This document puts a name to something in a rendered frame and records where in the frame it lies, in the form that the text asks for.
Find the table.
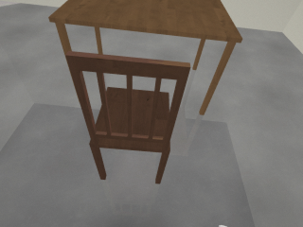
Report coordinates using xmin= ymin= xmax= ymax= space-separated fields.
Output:
xmin=48 ymin=0 xmax=242 ymax=115

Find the chair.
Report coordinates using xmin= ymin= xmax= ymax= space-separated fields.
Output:
xmin=65 ymin=51 xmax=191 ymax=184

